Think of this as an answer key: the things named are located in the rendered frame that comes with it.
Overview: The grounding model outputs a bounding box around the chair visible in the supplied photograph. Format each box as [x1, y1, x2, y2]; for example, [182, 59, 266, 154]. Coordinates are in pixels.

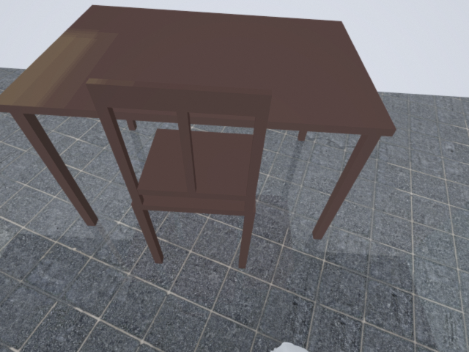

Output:
[86, 78, 272, 268]

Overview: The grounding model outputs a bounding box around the table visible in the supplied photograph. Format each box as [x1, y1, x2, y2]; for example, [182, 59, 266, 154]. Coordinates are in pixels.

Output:
[0, 5, 396, 240]

